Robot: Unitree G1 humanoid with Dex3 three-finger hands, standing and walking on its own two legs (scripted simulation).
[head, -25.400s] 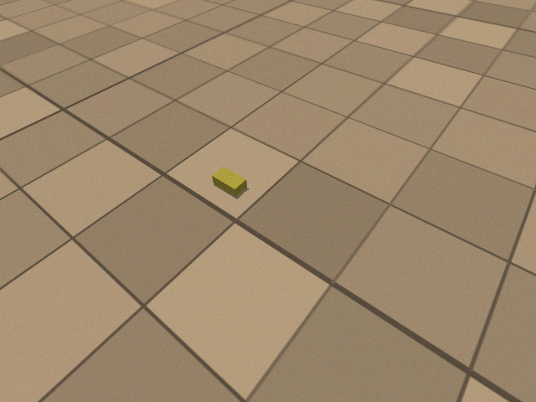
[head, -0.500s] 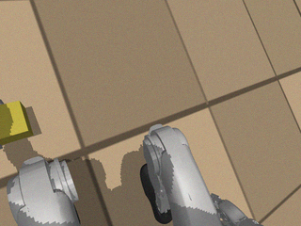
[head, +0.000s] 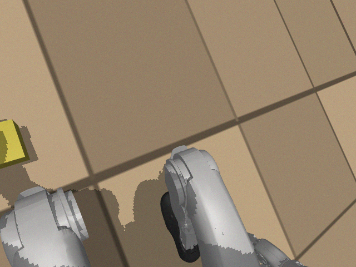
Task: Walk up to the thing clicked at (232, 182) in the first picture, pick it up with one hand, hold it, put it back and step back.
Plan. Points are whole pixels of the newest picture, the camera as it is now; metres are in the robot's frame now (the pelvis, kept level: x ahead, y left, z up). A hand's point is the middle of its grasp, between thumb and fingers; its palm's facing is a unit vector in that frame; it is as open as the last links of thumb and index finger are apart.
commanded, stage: open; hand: left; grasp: from above
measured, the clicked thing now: out of the picture +0.41 +0.32 -0.26
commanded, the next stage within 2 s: withdraw in 0.42 s
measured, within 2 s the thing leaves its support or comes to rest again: rests again in 0.76 s
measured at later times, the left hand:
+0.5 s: hand out of the picture +0.40 +0.32 -0.24, palm faces -0.46 -0.18 -0.87, open 13.9 cm
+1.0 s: hand out of the picture +0.42 +0.34 -0.09, palm faces -0.31 -0.09 -0.95, open 14.1 cm
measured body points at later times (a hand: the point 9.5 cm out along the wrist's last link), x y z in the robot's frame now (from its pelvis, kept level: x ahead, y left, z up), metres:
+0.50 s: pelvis +0.00 +0.00 +0.00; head +0.25 +0.13 +0.36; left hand +0.42 +0.33 -0.19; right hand +0.08 -0.26 -0.07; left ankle +0.06 +0.14 -0.26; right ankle +0.11 -0.14 -0.25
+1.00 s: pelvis +0.00 +0.00 +0.04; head +0.20 +0.08 +0.44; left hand +0.43 +0.34 -0.04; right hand +0.12 -0.26 -0.07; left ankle +0.06 +0.14 -0.26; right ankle +0.11 -0.14 -0.25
